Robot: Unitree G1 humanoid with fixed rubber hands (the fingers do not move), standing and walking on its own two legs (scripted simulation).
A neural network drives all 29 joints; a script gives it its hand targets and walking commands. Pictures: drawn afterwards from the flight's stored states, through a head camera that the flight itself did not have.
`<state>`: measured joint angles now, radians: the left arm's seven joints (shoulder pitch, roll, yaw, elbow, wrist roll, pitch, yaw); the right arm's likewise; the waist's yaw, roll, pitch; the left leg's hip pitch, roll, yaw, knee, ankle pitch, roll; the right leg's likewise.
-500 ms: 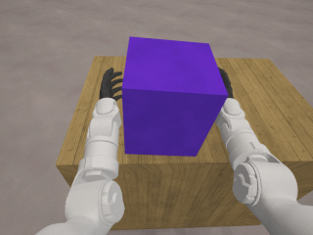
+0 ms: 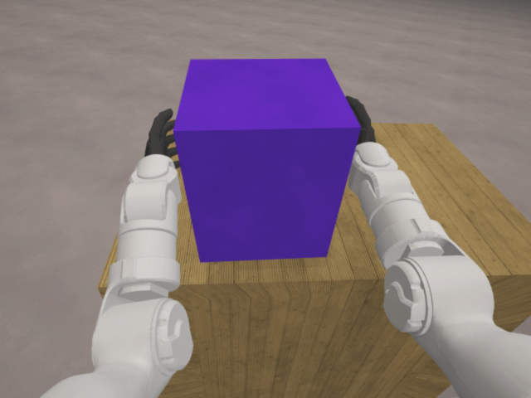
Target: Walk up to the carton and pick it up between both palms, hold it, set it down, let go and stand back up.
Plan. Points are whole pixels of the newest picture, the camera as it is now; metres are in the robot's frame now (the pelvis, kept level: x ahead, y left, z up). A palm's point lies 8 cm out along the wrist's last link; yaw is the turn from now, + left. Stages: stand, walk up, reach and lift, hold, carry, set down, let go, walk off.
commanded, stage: reach and lift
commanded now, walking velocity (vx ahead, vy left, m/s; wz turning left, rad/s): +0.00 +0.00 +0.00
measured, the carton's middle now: (261, 162) +0.42 +0.04 +0.18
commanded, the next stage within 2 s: hold in 1.52 s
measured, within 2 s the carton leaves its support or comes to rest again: neither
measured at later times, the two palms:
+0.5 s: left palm (160, 142) +0.39 +0.18 +0.23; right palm (367, 134) +0.41 -0.11 +0.25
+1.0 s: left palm (159, 125) +0.39 +0.18 +0.25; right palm (371, 117) +0.41 -0.11 +0.27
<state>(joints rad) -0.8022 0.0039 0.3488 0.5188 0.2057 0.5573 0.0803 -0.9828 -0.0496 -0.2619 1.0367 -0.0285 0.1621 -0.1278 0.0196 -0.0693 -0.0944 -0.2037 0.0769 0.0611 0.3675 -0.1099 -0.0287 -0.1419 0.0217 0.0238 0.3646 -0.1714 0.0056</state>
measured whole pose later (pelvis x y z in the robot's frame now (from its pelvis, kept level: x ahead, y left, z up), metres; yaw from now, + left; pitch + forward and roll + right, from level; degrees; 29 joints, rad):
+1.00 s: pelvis +0.00 +0.01 +0.00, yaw +0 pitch -3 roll -1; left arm -0.97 0.07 0.35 0.51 0.21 0.80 0.06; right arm -1.16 -0.12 -0.17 1.04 0.20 0.41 -0.21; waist -0.03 -0.05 -0.10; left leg -0.21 0.06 0.06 0.37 -0.11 -0.02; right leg -0.14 0.01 0.02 0.36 -0.17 0.02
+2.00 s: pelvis +0.01 +0.01 +0.00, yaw +0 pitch -2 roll -1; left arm -1.00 0.08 0.35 0.46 0.20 0.96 0.06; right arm -1.18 -0.16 -0.11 0.96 0.32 0.61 -0.26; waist -0.04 -0.03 -0.19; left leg -0.21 0.06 0.06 0.37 -0.12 -0.02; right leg -0.14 0.01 0.02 0.35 -0.17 0.02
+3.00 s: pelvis +0.01 +0.01 +0.00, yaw +0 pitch -2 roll -1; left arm -1.01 0.09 0.35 0.46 0.20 0.96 0.05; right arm -1.19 -0.16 -0.11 0.95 0.33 0.65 -0.27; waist -0.05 -0.03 -0.19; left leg -0.21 0.06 0.06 0.37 -0.12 -0.02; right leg -0.14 0.01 0.02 0.35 -0.17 0.02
